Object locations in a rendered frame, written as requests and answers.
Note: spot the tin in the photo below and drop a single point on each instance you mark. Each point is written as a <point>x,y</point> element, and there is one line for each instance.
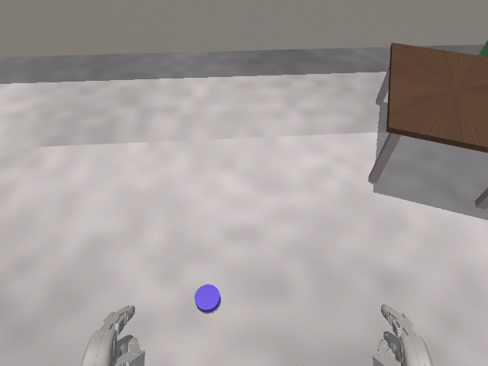
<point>207,298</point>

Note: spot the coffee table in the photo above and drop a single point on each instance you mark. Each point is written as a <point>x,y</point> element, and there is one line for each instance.
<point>435,95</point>

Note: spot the left robot hand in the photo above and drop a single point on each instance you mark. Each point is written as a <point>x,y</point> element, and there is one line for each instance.
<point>103,348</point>

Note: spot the right robot hand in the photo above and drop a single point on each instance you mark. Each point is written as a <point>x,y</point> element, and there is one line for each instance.
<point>409,349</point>

